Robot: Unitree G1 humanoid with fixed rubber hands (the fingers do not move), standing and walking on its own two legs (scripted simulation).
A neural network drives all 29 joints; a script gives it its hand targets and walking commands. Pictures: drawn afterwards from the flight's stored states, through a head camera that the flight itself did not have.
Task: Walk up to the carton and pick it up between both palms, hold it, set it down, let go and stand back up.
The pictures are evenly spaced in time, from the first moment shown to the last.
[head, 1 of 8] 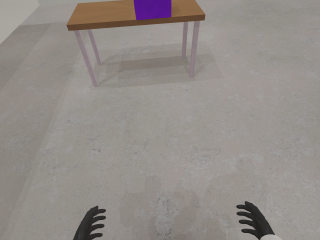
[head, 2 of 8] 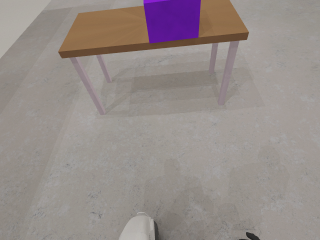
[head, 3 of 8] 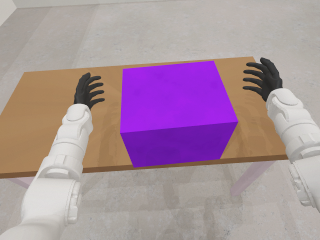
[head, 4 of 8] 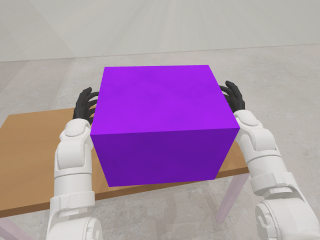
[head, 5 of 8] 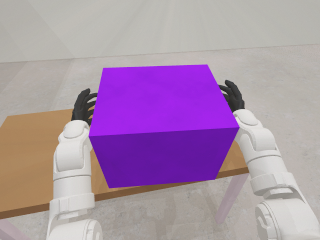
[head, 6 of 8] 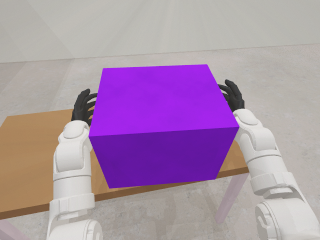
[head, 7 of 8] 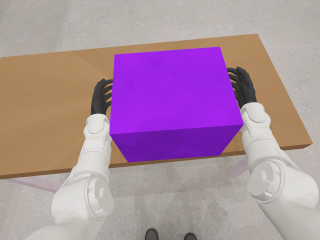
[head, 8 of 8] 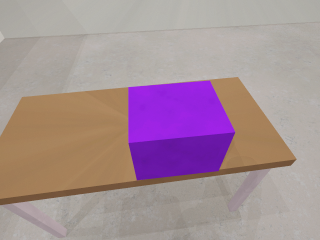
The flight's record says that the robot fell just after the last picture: no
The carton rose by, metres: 0.18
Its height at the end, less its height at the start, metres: +0.00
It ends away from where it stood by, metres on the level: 0.01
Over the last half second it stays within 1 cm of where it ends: yes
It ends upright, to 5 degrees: yes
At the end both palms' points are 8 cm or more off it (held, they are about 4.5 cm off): yes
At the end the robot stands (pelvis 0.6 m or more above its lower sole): yes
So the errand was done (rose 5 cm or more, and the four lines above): yes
